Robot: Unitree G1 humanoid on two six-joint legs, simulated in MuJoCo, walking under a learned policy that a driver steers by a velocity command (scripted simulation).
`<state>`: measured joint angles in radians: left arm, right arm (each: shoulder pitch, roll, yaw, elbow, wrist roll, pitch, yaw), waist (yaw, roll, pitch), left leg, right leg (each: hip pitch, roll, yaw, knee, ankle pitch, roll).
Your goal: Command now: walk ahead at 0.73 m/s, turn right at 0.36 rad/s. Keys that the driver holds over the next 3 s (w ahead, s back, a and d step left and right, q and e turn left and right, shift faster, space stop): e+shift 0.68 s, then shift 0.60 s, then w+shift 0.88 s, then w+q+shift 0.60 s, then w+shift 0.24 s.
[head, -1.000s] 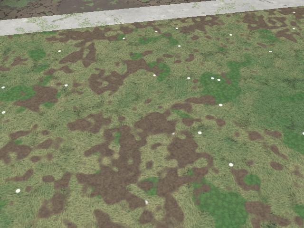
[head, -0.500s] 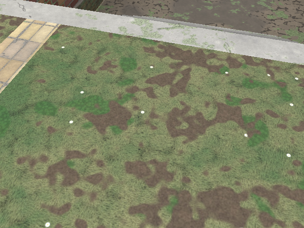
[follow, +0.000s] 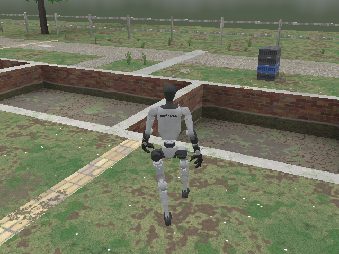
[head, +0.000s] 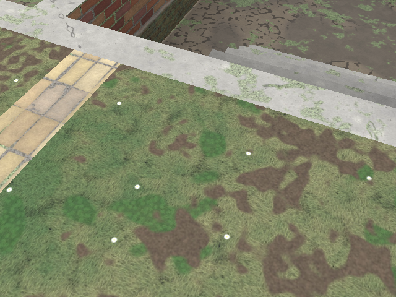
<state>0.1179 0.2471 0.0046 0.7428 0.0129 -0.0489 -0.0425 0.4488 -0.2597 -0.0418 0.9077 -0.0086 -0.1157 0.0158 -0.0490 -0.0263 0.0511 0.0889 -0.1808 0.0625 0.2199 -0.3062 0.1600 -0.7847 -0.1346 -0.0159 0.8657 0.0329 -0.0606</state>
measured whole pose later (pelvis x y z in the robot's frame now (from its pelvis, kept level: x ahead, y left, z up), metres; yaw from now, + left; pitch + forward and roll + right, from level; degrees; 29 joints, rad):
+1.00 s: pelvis +0.39 +0.02 +0.01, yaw -44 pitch +0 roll -2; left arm 0.19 0.35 0.07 0.73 0.01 0.09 -0.02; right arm 0.24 -0.27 -0.01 0.70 -0.02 0.01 -0.03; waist -0.02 -0.05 0.06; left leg -0.26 -0.01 -0.04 0.43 -0.17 0.04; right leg -0.41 0.13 0.17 1.04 -0.44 0.05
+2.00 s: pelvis +0.63 -0.16 -0.01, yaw -45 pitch +3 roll -1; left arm -0.06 0.25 -0.01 0.72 0.03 -0.04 -0.06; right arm 0.56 -0.21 -0.02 0.99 -0.01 -0.11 0.01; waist -0.09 -0.01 0.02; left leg 0.30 -0.04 0.02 -0.03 -0.33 0.05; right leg -0.72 -0.04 -0.11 0.63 0.00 -0.10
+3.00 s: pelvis +1.36 -0.78 -0.07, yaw -12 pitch -1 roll -1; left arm 0.17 0.29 0.04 0.70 0.03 -0.13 -0.01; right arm 0.44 -0.35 -0.08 0.89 -0.01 -0.07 -0.04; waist -0.08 0.02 -0.01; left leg 0.04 -0.17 -0.22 0.99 -0.63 0.17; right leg -0.35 -0.01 0.01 0.44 0.60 0.03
